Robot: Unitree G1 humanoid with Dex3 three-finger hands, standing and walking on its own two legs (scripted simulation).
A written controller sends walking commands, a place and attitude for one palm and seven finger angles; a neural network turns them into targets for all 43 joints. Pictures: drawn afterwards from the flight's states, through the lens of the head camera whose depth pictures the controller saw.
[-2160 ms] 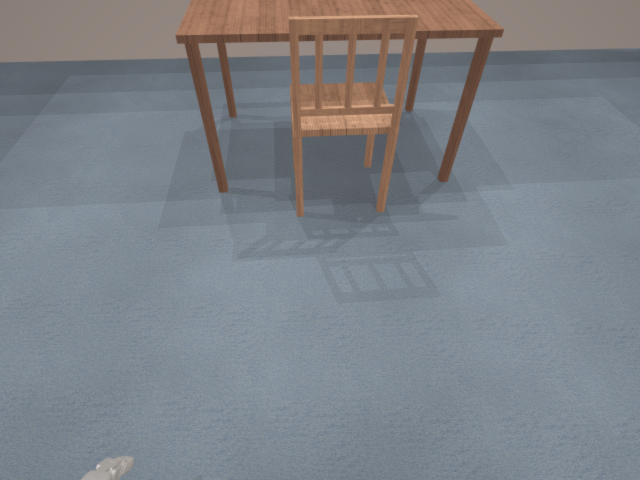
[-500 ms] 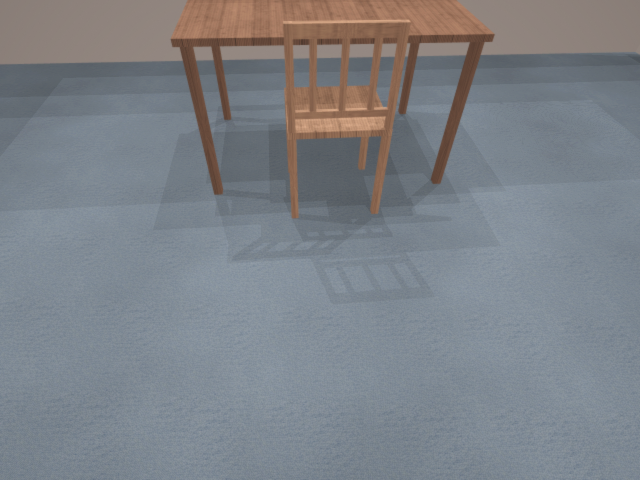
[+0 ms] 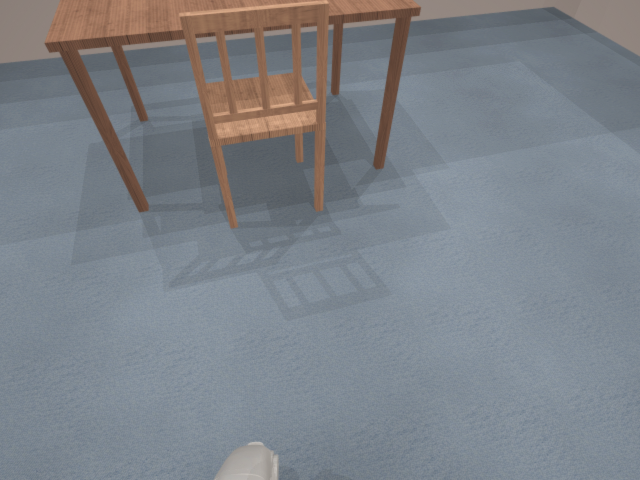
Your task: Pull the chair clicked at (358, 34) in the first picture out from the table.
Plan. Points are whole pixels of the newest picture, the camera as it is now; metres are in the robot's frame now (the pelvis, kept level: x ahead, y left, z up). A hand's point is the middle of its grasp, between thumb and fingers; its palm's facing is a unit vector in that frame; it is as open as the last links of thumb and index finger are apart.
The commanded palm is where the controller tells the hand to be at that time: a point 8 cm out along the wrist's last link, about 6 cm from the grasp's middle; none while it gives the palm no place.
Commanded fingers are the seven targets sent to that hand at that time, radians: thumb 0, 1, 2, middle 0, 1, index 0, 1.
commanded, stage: walk to a spot facing it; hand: left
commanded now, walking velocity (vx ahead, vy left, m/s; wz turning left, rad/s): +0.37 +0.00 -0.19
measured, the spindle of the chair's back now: (262, 70) +1.21 +0.28 -0.11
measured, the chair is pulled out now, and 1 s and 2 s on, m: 0.00 0.00 0.00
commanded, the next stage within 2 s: turn to face it in 1.04 s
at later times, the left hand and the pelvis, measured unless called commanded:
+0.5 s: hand (180, 364) +0.31 +0.27 -0.17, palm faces -0.09 -0.98 -0.16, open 7.4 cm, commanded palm none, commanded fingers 0.00 0.90 0.90 -0.20 -0.30 -0.20 -0.30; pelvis +0.21 +0.09 +0.00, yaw -10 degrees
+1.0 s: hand (285, 254) +0.57 +0.12 -0.18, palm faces -0.34 -0.93 -0.17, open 7.3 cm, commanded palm none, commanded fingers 0.00 0.90 0.90 -0.20 -0.30 -0.20 -0.30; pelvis +0.41 -0.01 -0.02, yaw -23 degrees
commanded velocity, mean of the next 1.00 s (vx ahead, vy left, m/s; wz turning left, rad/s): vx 0.34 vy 0.00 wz -0.41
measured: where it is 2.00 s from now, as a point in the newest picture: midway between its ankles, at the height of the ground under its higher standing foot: (349, 366)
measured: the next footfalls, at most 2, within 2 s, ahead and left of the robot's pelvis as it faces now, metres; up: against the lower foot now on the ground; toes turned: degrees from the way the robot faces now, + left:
left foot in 0.18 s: +0.25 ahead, +0.13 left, +0.00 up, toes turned +6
right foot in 0.90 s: +0.46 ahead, -0.09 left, +0.00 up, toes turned -30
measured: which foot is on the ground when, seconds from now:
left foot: up 0.00-0.16, down 0.18-0.88, up 0.90-1.00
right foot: down 0.00-0.18, up 0.20-0.88, down 0.90-1.00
